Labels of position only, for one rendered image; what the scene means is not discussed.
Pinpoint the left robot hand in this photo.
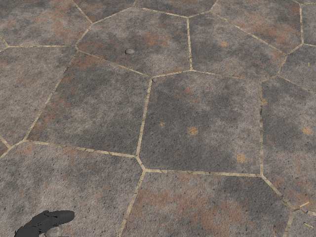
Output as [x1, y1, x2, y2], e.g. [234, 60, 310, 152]
[14, 210, 75, 237]

